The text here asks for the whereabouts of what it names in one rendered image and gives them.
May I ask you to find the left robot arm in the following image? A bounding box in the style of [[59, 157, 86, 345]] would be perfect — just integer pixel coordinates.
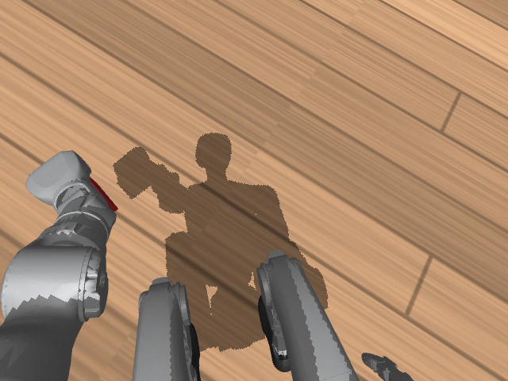
[[0, 180, 117, 381]]

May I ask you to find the right robot foot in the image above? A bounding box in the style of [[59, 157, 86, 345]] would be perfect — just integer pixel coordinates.
[[258, 295, 291, 372]]

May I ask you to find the cube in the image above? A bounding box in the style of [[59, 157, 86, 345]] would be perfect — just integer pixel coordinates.
[[90, 177, 118, 212]]

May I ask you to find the left robot hand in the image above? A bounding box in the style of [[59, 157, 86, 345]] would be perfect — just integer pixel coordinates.
[[25, 150, 91, 206]]

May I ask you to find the right robot hand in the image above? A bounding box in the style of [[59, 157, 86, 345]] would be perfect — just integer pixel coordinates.
[[362, 352, 413, 381]]

